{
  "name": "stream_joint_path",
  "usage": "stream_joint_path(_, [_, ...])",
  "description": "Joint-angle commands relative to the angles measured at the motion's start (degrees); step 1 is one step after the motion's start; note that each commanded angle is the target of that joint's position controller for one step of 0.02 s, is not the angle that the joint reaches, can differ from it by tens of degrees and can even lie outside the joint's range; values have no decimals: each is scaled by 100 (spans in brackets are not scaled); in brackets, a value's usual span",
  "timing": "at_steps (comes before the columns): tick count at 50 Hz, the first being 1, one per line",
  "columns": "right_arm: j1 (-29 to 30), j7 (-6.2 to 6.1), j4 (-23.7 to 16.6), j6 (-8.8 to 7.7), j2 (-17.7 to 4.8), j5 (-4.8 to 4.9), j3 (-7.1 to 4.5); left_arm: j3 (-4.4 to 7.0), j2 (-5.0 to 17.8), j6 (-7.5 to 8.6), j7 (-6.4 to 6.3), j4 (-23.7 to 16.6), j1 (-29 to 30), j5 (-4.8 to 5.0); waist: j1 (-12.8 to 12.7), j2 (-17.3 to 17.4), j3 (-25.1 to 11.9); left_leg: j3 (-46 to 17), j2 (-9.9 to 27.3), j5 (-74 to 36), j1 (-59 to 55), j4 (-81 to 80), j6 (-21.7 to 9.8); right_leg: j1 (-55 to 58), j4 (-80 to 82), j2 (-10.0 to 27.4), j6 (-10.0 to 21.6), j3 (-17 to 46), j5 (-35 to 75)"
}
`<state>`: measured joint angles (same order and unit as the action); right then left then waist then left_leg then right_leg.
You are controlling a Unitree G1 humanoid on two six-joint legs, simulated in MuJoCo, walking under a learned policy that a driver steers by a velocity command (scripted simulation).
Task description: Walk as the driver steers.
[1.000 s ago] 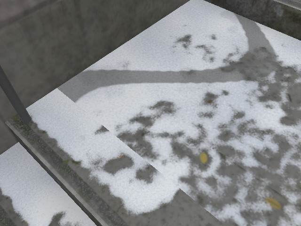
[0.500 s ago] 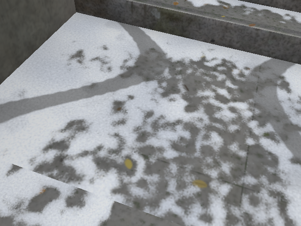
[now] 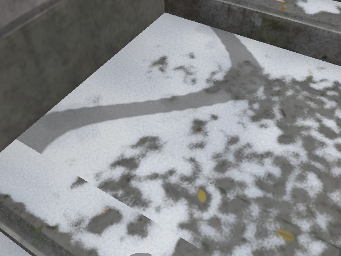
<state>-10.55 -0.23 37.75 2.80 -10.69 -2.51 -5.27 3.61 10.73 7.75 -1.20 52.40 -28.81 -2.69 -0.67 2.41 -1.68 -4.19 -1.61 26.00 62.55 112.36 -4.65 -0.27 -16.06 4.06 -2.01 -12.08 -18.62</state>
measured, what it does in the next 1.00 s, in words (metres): climbs: left foot 0.17 m higher, then right foot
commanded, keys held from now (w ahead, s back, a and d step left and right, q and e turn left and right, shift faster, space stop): w+q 0.24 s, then w+e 0.76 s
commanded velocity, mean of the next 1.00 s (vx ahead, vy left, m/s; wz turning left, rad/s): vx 0.48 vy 0.00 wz -0.08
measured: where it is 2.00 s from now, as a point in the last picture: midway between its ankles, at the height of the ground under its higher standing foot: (143, 140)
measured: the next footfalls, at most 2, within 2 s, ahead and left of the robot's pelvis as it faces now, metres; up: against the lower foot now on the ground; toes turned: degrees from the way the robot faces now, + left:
left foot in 0.20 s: +0.35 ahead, +0.21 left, +0.17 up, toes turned +14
right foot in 0.76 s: +0.54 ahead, +0.18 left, +0.17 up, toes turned -5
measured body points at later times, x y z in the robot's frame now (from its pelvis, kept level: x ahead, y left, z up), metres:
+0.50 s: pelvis +0.30 +0.19 +0.15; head +0.30 +0.20 +0.60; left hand +0.47 +0.41 +0.05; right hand +0.37 -0.04 +0.02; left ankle +0.32 +0.20 -0.57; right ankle +0.37 +0.03 -0.42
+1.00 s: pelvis +0.53 +0.30 +0.15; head +0.53 +0.33 +0.60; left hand +0.61 +0.56 +0.01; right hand +0.71 +0.07 +0.09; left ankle +0.60 +0.45 -0.57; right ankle +0.50 +0.19 -0.56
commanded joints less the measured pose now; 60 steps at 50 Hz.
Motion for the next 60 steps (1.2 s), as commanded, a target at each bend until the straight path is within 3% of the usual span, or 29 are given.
stream_joint_path(1, [1912,-99,-1245,-100,177,7,219,75,587,170,43,122,-154,-12,-85,-700,1273,-42,338,778,2606,176,-265,613,1541,1861,1021,841,-262])
stream_joint_path(5, [2583,-5,-1773,-82,425,46,463,66,681,23,-28,588,-437,40,-160,-869,1165,744,761,1110,2561,-1060,-492,970,2099,1604,944,213,214])
stream_joint_path(7, [2284,186,-1805,-40,486,117,597,36,747,-133,-29,547,-83,285,92,-798,886,1499,911,395,529,-3010,-666,139,2666,1292,1209,-268,1183])
stream_joint_path(8, [1823,289,-1477,0,419,194,552,-4,726,-166,-43,296,100,433,122,-593,302,2115,487,-11,-1938,-3719,-760,-798,2291,1261,1373,-388,4000])
stream_joint_path(9, [971,259,-1191,61,135,213,385,105,1287,-169,-26,245,-132,401,468,-770,-622,2265,-60,235,-3298,-3873,-690,-453,862,1385,1454,-348,6936])
stream_joint_path(10, [-741,261,-847,69,-243,244,210,269,2039,-72,85,71,14,459,1202,-1334,-1812,1813,-562,383,-5000,-4164,-830,-244,-937,1565,1295,-202,9660])
stream_joint_path(11, [-1294,243,-759,2,-729,372,3,375,2318,97,256,-253,210,619,1593,-1276,-2383,378,-522,115,-6432,-5218,-883,-1318,-2724,1161,854,82,8171])
stream_joint_path(12, [-1069,118,-745,-42,-1606,308,-277,232,1539,240,522,-790,395,519,1246,590,-2746,-3126,860,2145,-7320,-7585,-1079,-3245,-5265,96,295,555,2068])
stream_joint_path(13, [-945,45,-626,3,-1908,296,-389,239,1155,272,702,-794,486,349,1035,911,-3542,-4941,1558,3056,-6929,-9064,-645,-3163,-7692,-424,287,1861,846])
stream_joint_path(16, [-222,75,101,-440,-1082,34,-125,-44,-124,87,289,-1153,1114,231,158,-211,-1533,-3650,1653,1439,-4734,-8942,105,-3948,-9443,-55,411,2135,1829])
stream_joint_path(17, [-29,50,325,-545,-583,27,28,-162,-275,-23,198,-1103,957,92,-153,-395,-735,-2938,1525,900,-3883,-8678,181,-4102,-9266,129,476,2101,1976])
stream_joint_path(20, [-218,46,782,-797,201,-12,293,-306,-383,-320,27,-1225,1198,130,-275,-339,103,-1579,1416,-373,-3011,-8498,42,-4591,-9072,4,568,2425,1503])
stream_joint_path(26, [-815,182,1129,-1267,-510,328,132,-57,157,-576,120,-1095,1794,162,-15,-151,436,673,900,-3531,-3988,-10075,1091,-4377,-5568,-497,731,1507,2659])
stream_joint_path(30, [-1691,-18,1511,-1219,-516,244,45,37,171,-500,211,-1083,2157,183,315,382,200,1582,825,-5930,-5977,-10437,1493,-4493,-4202,-647,904,777,2580])
stream_joint_path(34, [-371,-292,1052,-1001,-897,496,-58,220,563,-533,145,-526,116,32,-984,1202,-9,2811,684,-10654,-4424,-9305,2478,-223,-2017,-1144,953,-698,1695])
stream_joint_path(35, [251,-381,851,-994,-1220,489,-135,387,949,-595,45,-135,-1250,34,-1697,985,-278,2742,651,-10443,-3718,-7634,2448,1086,-1623,-1008,1214,-544,1754])
stream_joint_path(36, [195,-426,910,-978,-1178,475,-126,504,1073,-617,-20,87,-1394,268,-1923,-996,-859,1949,601,-5054,-3358,-4504,1389,1516,-1248,-177,1805,755,3294])
stream_joint_path(37, [808,-360,485,-1090,-545,215,93,333,684,-637,-61,43,-482,175,-1596,-2541,-800,1350,-32,544,-3268,-2206,696,719,-74,-15,1764,813,3804])
stream_joint_path(39, [259,-116,-19,-1105,817,170,539,17,391,-270,3,-442,539,-116,-192,-577,-266,9,383,119,-1509,-813,12,-121,-1849,481,1806,2156,3054])
stream_joint_path(40, [-704,21,-130,-992,585,-26,521,46,535,-304,29,-586,833,-17,523,539,-284,-86,279,-512,-1652,-1819,106,-671,-1369,499,2021,2662,2412])
stream_joint_path(41, [-1099,155,-379,-870,43,-156,459,273,1309,-399,-93,-1144,1824,57,901,102,-60,-222,508,-270,-2037,-3332,366,-1909,173,1106,2243,3773,-1053])
stream_joint_path(43, [-425,129,-337,-649,-627,-4,322,198,1146,-298,-39,-1387,2351,87,647,-277,666,269,741,-173,-3246,-5601,697,-3562,1018,896,2136,3641,-1568])
stream_joint_path(45, [-354,36,-355,-480,-593,372,311,265,1247,-184,141,-1095,1571,-52,363,-783,534,548,633,-276,-4610,-6821,625,-3874,797,626,1926,3253,-1004])
stream_joint_path(48, [-1427,-106,14,-648,-685,122,194,313,1118,-279,348,-1074,1436,83,761,-116,-70,858,182,-641,-6380,-8065,411,-4181,-1055,-372,1322,2443,-2256])
stream_joint_path(50, [-2091,-298,34,-787,-1691,-115,-55,100,307,-231,331,-1533,1855,96,999,1867,-244,-3430,2785,2242,-7090,-10453,-368,-5756,-4513,-1176,791,1341,-1459])
stream_joint_path(51, [-1737,-396,6,-812,-1415,-72,-30,147,568,-280,331,-1487,1626,-20,693,1333,-61,-3931,2912,2348,-6606,-10499,-741,-5750,-5485,-720,862,1798,-1103])
stream_joint_path(53, [-1092,-326,63,-977,-982,11,53,110,481,-305,433,-1580,1894,133,368,432,355,-2476,2436,1059,-6103,-10163,-581,-5852,-5813,-366,794,1894,-150])
stream_joint_path(56, [-1103,-202,455,-1155,-716,106,112,135,512,-429,521,-1695,2207,-26,244,267,292,-884,1906,-713,-5898,-10271,-272,-5643,-5916,-249,641,1701,534])
stream_joint_path(60, [-1432,-141,879,-1191,-627,121,134,51,404,-614,577,-2045,2984,41,276,268,469,209,1747,-2055,-5982,-10621,-216,-5440,-4683,-196,483,1420,1377])
Keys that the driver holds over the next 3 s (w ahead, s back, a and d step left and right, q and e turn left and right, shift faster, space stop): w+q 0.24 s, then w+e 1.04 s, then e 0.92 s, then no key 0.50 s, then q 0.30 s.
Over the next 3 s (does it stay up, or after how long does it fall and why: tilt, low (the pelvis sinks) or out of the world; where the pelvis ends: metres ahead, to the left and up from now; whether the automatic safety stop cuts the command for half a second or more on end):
stays up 0.85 0.15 0.17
